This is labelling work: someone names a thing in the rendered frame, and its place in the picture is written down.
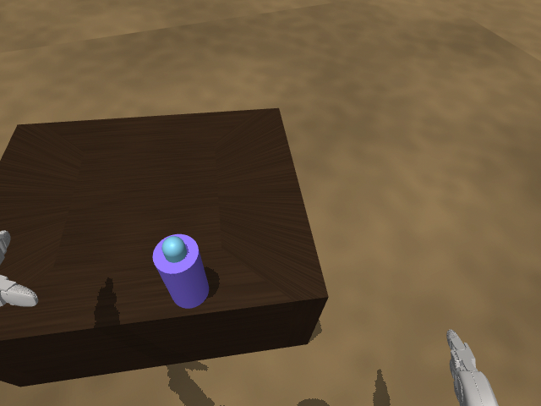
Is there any left robot hand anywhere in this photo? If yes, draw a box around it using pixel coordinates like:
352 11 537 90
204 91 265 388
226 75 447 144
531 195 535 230
0 230 38 307

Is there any bottle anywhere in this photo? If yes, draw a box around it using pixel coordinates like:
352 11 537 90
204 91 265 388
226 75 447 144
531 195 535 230
153 234 209 309

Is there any right robot hand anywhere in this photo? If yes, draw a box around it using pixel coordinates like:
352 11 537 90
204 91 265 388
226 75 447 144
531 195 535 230
446 329 499 406

